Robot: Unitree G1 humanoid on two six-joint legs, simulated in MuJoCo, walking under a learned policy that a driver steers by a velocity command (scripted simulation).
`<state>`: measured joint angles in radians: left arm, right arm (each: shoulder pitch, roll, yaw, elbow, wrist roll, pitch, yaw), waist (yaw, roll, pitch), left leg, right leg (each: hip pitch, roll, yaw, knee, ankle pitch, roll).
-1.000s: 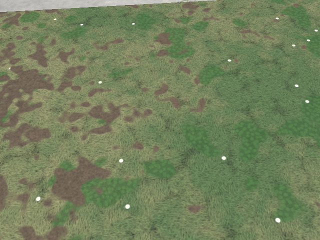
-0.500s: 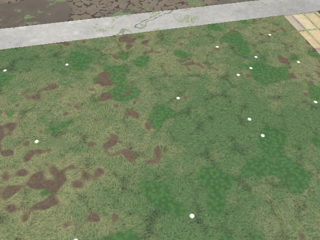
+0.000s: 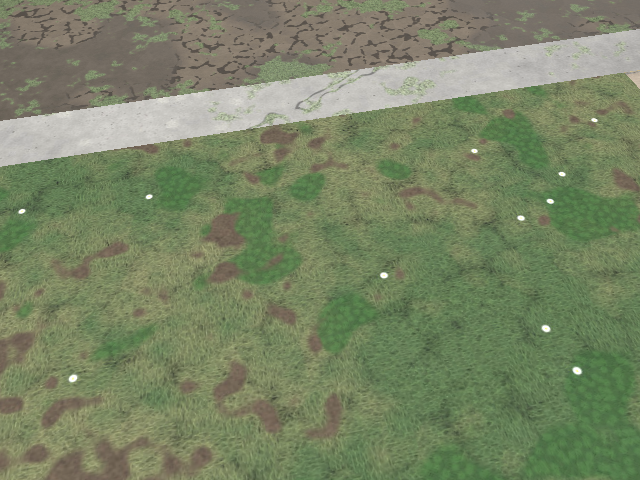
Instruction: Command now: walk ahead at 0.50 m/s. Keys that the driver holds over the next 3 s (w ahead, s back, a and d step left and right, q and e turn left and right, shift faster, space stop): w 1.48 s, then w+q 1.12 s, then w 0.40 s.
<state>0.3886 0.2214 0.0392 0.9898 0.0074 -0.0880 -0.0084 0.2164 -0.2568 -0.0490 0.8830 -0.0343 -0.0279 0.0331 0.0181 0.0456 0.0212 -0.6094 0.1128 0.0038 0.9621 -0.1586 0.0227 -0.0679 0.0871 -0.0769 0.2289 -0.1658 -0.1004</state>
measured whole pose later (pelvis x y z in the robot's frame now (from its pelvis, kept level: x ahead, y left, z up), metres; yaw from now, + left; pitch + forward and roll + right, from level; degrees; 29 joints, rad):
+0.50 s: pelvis +0.27 +0.06 +0.00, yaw +0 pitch -1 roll +0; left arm 0.24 0.23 0.05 0.97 0.03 -0.05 -0.02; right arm 0.33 -0.22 -0.05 0.98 -0.01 -0.08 0.01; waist 0.00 -0.03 0.04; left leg -0.14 -0.07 0.10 0.32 -0.17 0.10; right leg -0.53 -0.08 0.00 1.06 -0.24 -0.06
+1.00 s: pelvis +0.54 +0.00 -0.01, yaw +0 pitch -1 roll +0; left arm 0.25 0.22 0.05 0.99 0.01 -0.08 0.00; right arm 0.28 -0.22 -0.05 0.98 -0.03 -0.06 0.01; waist -0.01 0.03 0.05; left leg -0.43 0.05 0.00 1.11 -0.30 0.07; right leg -0.21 0.06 -0.10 0.38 -0.16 -0.10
